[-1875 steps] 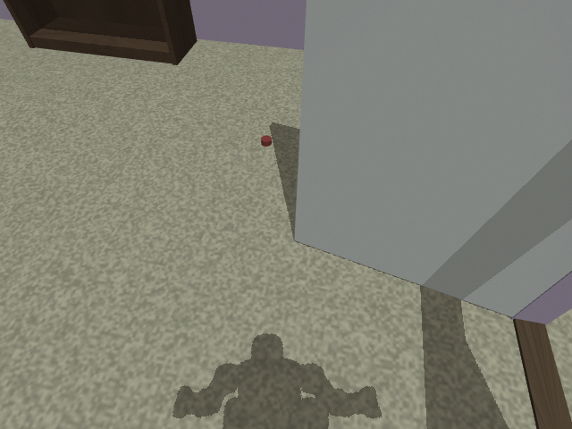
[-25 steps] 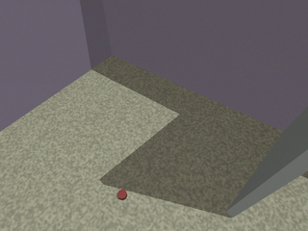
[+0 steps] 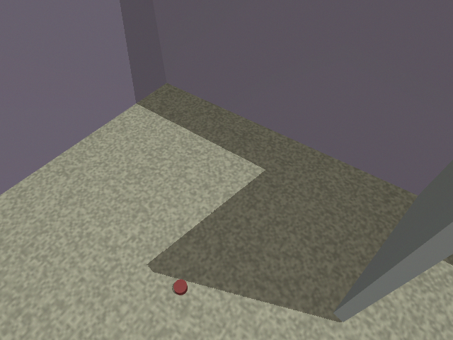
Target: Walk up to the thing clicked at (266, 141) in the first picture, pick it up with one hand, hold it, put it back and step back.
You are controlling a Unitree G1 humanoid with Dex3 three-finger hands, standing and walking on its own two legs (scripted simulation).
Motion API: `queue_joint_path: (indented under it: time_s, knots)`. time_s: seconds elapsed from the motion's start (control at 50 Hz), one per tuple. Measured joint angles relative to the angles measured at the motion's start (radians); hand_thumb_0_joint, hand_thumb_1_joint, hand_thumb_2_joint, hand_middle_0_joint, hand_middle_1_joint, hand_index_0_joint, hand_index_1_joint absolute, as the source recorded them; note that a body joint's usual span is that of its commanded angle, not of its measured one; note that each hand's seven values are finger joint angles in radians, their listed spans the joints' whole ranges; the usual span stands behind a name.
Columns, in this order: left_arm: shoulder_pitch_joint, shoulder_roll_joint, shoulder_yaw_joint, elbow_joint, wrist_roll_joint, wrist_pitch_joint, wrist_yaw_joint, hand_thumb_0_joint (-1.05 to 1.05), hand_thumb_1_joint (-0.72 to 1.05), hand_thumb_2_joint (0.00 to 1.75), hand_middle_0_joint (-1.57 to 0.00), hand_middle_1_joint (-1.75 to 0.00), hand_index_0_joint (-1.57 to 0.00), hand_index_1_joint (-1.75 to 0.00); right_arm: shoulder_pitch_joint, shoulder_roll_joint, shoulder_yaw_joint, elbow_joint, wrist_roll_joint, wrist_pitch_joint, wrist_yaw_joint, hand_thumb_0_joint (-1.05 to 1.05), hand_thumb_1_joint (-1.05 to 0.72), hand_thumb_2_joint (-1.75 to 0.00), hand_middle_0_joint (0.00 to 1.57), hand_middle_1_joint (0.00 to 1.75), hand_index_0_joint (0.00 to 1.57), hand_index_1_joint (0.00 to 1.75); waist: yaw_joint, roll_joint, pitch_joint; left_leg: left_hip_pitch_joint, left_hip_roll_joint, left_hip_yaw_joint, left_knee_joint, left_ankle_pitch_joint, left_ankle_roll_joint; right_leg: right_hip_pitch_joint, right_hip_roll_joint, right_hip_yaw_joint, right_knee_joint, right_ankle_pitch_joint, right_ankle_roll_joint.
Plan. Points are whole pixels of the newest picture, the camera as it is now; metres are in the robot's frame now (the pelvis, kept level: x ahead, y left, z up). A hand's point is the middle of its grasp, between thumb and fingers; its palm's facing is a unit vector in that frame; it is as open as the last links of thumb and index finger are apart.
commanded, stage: stand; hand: left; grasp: from above
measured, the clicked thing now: (180, 287) +0.43 +0.19 -0.77
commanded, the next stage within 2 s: rise first in 0.42 s
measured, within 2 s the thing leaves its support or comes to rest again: neither
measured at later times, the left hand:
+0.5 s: hand out of the picture +0.06 +0.25 -0.16, palm faces -0.03 -0.94 -0.34, open 7.4 cm
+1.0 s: hand out of the picture +0.12 +0.26 -0.20, palm faces -0.07 -0.92 -0.39, open 12.8 cm
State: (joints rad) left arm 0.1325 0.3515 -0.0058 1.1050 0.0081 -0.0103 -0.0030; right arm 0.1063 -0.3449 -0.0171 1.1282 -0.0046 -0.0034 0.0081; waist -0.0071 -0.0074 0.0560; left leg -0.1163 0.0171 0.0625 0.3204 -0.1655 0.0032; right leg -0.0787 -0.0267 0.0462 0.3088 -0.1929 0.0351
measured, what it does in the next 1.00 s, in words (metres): stands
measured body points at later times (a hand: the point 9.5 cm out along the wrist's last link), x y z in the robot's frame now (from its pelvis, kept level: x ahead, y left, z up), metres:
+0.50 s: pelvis +0.00 +0.00 +0.00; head +0.01 +0.00 +0.45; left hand +0.06 +0.30 -0.14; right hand +0.07 -0.30 -0.13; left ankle +0.01 +0.12 -0.75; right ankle -0.01 -0.14 -0.75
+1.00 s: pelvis -0.01 +0.00 -0.05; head +0.06 +0.01 +0.40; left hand +0.13 +0.30 -0.17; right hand +0.12 -0.26 -0.15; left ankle +0.01 +0.12 -0.75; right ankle -0.01 -0.14 -0.75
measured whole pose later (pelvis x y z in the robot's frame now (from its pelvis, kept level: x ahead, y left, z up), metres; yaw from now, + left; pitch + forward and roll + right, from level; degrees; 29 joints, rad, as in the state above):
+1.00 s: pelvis -0.01 +0.00 -0.05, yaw +2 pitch +11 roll -1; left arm 0.07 0.33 0.14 0.83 0.19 0.12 -0.03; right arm 0.24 -0.24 -0.04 0.66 0.02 -0.09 -0.02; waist -0.03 0.00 -0.06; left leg -0.67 0.03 0.01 0.85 -0.37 0.00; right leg -0.61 -0.02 0.00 0.83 -0.42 0.03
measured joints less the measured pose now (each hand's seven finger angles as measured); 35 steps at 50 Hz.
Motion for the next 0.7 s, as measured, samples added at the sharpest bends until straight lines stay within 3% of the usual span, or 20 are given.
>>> queue_joint_path:
  time_s: [0.54,0.62,0.7]
  knots:
    - [0.009,0.001,0.000,0.002,-0.001,0.002,-0.002,0.01,0.90,0.90,-0.21,-0.31,-0.20,-0.30,0.009,-0.001,-0.001,0.006,-0.001,-0.001,0.001,0.01,-0.90,-0.90,0.20,0.30,0.20,0.30,0.001,0.002,0.001,-0.008,0.000,-0.005,0.003,0.005,-0.001,-0.006,0.000,-0.005,0.003,0.002,-0.001]
    - [-0.058,-0.020,0.043,-0.045,-0.023,-0.028,0.016,0.01,0.83,0.90,-0.21,-0.37,-0.20,-0.37,0.077,0.014,0.014,-0.169,0.053,-0.032,-0.035,0.01,-0.91,-0.90,0.20,0.30,0.20,0.30,-0.005,0.003,0.004,-0.125,-0.003,-0.032,0.098,-0.022,0.001,-0.112,-0.003,-0.029,0.098,-0.034,-0.004]
    - [-0.183,-0.012,0.112,-0.010,0.041,-0.021,-0.013,0.01,0.66,0.88,-0.22,-0.54,-0.21,-0.53,0.094,0.060,0.003,-0.269,0.042,-0.049,-0.042,0.01,-0.90,-0.90,0.20,0.30,0.20,0.30,-0.011,-0.008,-0.015,-0.269,0.003,-0.044,0.214,-0.057,-0.004,-0.253,0.004,-0.038,0.216,-0.074,-0.009]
